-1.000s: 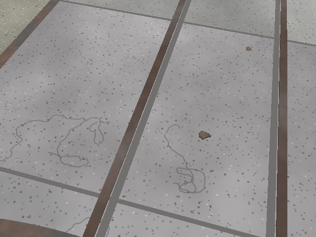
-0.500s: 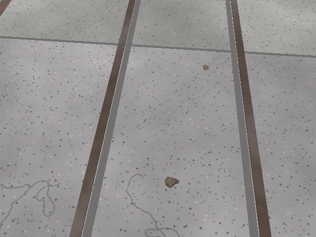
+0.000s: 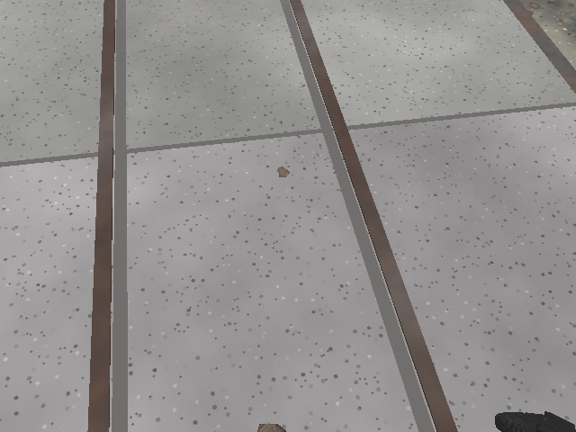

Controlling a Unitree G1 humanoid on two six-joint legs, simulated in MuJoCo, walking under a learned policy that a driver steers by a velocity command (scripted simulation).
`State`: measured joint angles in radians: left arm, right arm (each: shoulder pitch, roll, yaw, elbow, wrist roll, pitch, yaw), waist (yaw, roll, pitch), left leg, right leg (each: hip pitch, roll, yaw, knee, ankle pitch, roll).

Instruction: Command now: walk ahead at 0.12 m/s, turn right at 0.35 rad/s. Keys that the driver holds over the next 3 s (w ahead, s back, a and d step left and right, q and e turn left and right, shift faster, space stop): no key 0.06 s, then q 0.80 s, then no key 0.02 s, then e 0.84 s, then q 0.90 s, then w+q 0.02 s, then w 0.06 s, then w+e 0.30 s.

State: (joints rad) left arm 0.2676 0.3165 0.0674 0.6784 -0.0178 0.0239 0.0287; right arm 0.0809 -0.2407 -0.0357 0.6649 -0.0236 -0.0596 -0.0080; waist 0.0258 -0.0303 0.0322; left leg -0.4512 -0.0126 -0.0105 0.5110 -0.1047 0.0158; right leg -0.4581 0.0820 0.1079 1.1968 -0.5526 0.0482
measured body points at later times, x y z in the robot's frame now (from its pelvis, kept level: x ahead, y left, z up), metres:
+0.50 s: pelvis +0.04 +0.02 +0.00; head +0.06 +0.03 +0.45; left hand +0.16 +0.31 -0.11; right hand +0.21 -0.25 -0.10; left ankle +0.04 +0.11 -0.73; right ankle +0.04 -0.14 -0.73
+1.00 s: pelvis +0.04 +0.01 +0.01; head +0.06 +0.02 +0.46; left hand +0.07 +0.32 -0.09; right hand +0.30 -0.18 -0.08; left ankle +0.04 +0.11 -0.73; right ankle +0.10 -0.12 -0.72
